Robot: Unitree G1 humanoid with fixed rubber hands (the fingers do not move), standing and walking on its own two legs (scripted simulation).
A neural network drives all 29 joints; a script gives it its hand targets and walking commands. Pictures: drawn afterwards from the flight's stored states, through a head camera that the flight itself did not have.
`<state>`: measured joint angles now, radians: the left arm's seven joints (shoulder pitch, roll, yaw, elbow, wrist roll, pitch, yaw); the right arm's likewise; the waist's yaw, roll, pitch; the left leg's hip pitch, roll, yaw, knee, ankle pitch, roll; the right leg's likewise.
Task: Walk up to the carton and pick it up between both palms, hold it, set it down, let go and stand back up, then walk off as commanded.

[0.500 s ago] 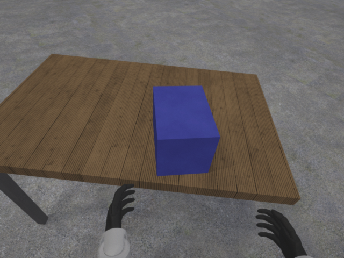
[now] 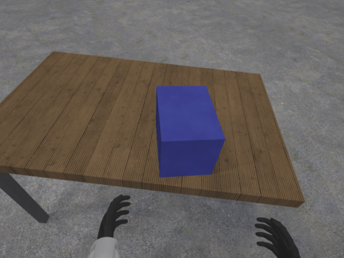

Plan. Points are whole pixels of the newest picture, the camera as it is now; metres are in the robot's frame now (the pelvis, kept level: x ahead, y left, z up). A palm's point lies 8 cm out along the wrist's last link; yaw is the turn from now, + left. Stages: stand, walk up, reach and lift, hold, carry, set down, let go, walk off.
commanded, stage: set down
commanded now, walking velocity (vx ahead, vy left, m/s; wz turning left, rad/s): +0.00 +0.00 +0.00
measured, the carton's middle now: (183, 130) +0.54 +0.05 -0.04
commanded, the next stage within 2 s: let go in 1.10 s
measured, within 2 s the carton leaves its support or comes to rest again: neither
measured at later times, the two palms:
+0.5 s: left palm (102, 237) +0.18 +0.19 -0.05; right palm out of the picture +0.20 -0.21 -0.05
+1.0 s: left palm (97, 247) +0.17 +0.20 -0.08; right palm out of the picture +0.19 -0.22 -0.08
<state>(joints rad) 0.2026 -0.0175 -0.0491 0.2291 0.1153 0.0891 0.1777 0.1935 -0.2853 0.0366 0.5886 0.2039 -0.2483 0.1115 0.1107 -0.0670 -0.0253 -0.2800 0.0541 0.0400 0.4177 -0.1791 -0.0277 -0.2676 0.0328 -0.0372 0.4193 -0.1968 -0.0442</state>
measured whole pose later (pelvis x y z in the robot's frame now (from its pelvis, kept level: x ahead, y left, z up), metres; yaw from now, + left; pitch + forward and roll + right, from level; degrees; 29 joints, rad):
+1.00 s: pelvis +0.01 +0.00 +0.00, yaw +0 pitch +3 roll +0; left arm 0.21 0.11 -0.03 0.38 0.12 0.13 0.03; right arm 0.18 -0.20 0.02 0.76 0.16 -0.24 0.00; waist 0.11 -0.08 0.01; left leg -0.27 0.05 0.04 0.42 -0.20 -0.03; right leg -0.26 0.03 -0.04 0.42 -0.22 -0.04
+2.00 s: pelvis +0.02 +0.01 +0.00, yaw +0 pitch +3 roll +0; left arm 0.20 0.25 0.01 0.88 0.12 -0.05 0.00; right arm 0.16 -0.28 -0.02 0.80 0.09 -0.06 -0.01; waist 0.11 -0.07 -0.03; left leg -0.26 0.05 0.04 0.44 -0.23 -0.03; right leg -0.24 0.03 -0.04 0.42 -0.23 -0.03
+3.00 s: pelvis +0.02 +0.01 +0.00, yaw +0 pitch +2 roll +0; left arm 0.20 0.25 0.01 1.11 0.11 -0.06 0.00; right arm 0.17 -0.30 -0.02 0.94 0.09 -0.04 -0.02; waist 0.11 -0.01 -0.06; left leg -0.25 0.05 0.04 0.44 -0.22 -0.03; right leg -0.23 0.03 -0.04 0.42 -0.23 -0.03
